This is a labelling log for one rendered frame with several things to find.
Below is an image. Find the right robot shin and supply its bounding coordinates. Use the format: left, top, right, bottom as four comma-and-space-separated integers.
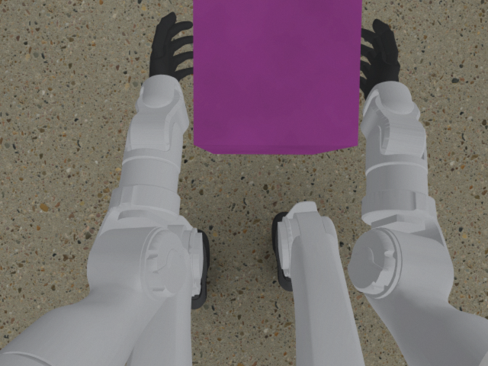
283, 201, 339, 278

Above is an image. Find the robot left hand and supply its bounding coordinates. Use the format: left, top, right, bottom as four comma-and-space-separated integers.
149, 12, 194, 82

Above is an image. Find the robot left upper arm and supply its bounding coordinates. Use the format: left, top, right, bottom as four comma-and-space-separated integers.
0, 226, 187, 366

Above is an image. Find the robot left forearm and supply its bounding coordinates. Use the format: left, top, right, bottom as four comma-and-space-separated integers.
87, 75, 189, 277

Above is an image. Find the robot right hand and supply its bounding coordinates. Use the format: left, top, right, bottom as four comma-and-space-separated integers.
360, 19, 400, 100

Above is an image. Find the robot right upper arm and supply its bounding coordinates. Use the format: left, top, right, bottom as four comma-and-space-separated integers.
348, 227, 488, 366

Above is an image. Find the robot right forearm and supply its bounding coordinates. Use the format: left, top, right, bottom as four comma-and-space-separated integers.
360, 81, 454, 286

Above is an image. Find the right robot foot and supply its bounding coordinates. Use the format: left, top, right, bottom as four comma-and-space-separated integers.
271, 212, 293, 291

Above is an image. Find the carton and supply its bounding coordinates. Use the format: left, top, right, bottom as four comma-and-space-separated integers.
193, 0, 362, 155

